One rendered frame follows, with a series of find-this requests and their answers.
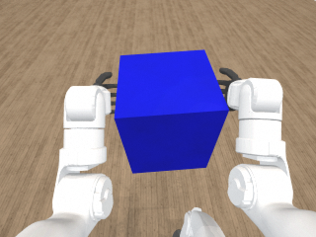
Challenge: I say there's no left robot upper arm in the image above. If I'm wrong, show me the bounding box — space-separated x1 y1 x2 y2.
16 173 114 237

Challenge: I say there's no robot right shin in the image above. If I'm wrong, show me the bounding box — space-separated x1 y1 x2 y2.
180 207 201 237

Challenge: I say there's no right robot forearm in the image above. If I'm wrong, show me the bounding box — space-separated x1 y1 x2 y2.
227 78 293 199

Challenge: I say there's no robot right thigh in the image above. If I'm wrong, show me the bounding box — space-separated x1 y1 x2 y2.
183 210 225 237

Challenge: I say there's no carton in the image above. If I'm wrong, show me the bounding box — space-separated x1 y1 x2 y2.
114 49 229 174

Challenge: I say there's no robot left hand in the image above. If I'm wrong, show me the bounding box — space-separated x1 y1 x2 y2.
93 72 118 115

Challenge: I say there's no right robot upper arm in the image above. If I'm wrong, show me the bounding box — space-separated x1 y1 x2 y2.
227 164 316 237

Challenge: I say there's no robot right hand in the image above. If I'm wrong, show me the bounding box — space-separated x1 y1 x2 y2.
217 67 242 112

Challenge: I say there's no left robot forearm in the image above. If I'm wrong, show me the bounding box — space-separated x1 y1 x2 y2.
52 85 112 210

